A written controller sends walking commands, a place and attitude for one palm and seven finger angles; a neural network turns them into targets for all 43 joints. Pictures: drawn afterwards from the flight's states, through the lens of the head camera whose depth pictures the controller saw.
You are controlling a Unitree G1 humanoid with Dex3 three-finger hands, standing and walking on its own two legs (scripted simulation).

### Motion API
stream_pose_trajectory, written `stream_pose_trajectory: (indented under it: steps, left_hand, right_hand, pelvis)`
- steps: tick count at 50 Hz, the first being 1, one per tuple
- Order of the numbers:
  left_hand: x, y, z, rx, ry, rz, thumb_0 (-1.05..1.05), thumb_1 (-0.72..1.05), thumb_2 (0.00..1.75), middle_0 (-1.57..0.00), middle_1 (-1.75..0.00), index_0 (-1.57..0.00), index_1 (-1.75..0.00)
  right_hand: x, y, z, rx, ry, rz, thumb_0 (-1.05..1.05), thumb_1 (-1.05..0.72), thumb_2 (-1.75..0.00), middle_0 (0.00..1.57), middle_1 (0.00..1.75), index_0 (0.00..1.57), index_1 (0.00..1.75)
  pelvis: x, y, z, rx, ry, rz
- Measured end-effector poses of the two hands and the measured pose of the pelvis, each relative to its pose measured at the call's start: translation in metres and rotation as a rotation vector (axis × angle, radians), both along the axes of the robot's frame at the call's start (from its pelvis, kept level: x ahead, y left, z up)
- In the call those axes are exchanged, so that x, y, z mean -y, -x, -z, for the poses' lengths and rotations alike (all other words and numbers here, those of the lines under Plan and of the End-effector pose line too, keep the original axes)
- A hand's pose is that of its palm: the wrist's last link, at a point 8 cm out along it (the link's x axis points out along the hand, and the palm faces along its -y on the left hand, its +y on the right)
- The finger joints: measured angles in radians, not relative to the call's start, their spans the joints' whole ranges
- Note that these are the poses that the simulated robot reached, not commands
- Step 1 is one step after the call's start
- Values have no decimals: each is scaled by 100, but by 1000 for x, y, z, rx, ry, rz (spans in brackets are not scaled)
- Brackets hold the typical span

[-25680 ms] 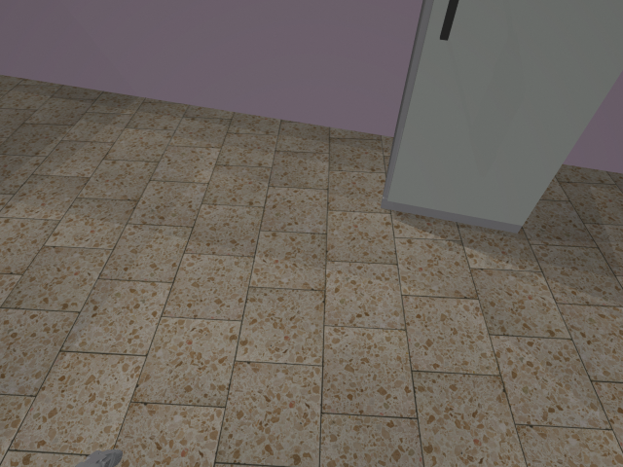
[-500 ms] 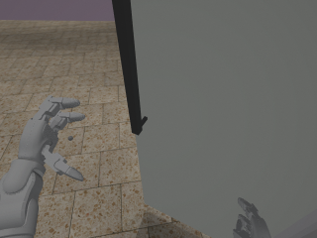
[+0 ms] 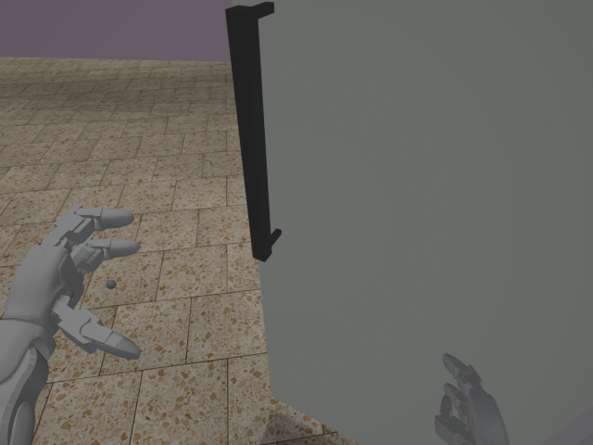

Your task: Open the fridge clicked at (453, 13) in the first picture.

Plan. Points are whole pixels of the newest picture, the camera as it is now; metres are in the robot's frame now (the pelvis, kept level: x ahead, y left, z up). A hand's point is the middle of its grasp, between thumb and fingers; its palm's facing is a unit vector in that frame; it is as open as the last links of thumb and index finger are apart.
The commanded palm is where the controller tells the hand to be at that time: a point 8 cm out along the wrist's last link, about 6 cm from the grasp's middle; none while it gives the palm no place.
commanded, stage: draw the hand back to the body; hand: left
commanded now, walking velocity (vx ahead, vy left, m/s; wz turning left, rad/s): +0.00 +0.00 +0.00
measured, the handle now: (263, 154) +0.42 +0.11 +0.22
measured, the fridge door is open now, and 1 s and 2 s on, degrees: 66 66 66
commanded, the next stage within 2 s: step back with the hand held close in 1.02 s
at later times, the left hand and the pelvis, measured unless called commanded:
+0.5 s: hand (83, 285) +0.22 +0.27 +0.16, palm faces +0.41 -0.84 -0.36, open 10.2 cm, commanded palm +0.17 +0.31 +0.18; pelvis +0.01 +0.02 +0.01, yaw -2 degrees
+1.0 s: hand (73, 295) +0.21 +0.28 +0.16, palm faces +0.46 -0.81 -0.37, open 7.4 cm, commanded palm +0.16 +0.31 +0.18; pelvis +0.01 +0.01 +0.01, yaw -1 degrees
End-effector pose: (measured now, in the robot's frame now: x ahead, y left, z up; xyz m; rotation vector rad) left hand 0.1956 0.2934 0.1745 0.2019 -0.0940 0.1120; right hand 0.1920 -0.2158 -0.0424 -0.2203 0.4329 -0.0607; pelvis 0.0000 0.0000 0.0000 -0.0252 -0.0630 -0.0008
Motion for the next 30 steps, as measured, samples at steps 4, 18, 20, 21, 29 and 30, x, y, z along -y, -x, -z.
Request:
stream_pose_trajectory:
  steps: [4,18,20,21,29,30]
  left_hand:
    - [-7,10,1,75,-81,-196,-1,-39,28,-25,-105,-25,-105]
    - [-15,16,-1,113,-180,-293,-1,8,50,-23,-78,-24,-78]
    - [-16,15,-4,116,-192,-288,-1,15,54,-23,-74,-23,-74]
    - [-16,15,-4,117,-197,-285,-1,19,56,-23,-72,-23,-72]
    - [-23,24,-2,85,-218,-305,0,48,69,-22,-55,-22,-55]
    - [-24,25,-1,81,-219,-312,0,51,71,-22,-53,-22,-53]
  right_hand:
    - [-3,8,6,-64,9,-5,1,-90,-90,20,30,20,30]
    - [-11,31,31,-231,0,47,1,-90,-90,21,30,20,30]
    - [-12,29,31,-228,-7,54,1,-90,-90,21,30,20,30]
    - [-12,28,30,-226,-10,57,1,-90,-90,21,30,20,30]
    - [-10,16,23,-210,-2,60,1,-90,-90,21,30,20,30]
    - [-9,14,23,-208,1,59,1,-90,-90,21,30,20,30]
  pelvis:
    - [-2,2,-2,-6,1,11]
    - [-16,-5,-5,14,-11,23]
    - [-18,-8,-6,14,-12,27]
    - [-18,-8,-6,14,-12,29]
    - [-19,-13,-6,12,-10,31]
    - [-19,-13,-6,12,-10,31]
